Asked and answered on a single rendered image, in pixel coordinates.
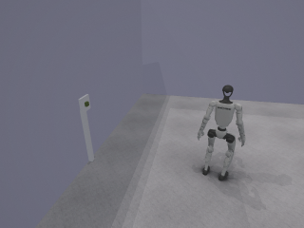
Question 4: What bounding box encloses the robot left shin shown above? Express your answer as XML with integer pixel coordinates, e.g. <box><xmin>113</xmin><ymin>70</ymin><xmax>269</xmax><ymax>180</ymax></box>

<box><xmin>204</xmin><ymin>146</ymin><xmax>212</xmax><ymax>171</ymax></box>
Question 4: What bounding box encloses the robot left upper arm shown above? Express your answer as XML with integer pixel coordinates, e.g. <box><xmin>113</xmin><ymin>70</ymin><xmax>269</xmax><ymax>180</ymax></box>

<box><xmin>204</xmin><ymin>101</ymin><xmax>218</xmax><ymax>121</ymax></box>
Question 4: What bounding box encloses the left robot hand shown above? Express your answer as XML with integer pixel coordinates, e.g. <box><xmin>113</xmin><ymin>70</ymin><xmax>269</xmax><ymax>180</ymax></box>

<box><xmin>197</xmin><ymin>130</ymin><xmax>204</xmax><ymax>140</ymax></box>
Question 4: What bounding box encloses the robot left forearm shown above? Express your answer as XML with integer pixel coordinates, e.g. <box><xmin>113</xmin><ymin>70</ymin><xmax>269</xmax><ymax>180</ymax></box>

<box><xmin>199</xmin><ymin>114</ymin><xmax>208</xmax><ymax>131</ymax></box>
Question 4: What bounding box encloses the robot right forearm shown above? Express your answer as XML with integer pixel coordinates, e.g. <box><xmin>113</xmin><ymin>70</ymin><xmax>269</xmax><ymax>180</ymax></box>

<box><xmin>237</xmin><ymin>121</ymin><xmax>245</xmax><ymax>138</ymax></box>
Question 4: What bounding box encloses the panel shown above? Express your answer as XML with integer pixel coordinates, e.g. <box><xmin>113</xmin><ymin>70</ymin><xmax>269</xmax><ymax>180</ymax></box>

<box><xmin>78</xmin><ymin>94</ymin><xmax>94</xmax><ymax>162</ymax></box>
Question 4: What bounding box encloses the right robot hand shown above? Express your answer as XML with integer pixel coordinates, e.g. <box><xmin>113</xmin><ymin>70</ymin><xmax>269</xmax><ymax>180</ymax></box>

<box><xmin>237</xmin><ymin>137</ymin><xmax>246</xmax><ymax>147</ymax></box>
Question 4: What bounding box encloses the robot right thigh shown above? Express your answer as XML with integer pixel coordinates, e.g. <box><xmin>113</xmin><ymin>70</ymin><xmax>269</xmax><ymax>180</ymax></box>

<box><xmin>225</xmin><ymin>133</ymin><xmax>236</xmax><ymax>158</ymax></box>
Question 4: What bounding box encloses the robot right upper arm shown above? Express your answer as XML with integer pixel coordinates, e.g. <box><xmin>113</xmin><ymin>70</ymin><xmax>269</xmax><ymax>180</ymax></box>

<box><xmin>234</xmin><ymin>103</ymin><xmax>242</xmax><ymax>125</ymax></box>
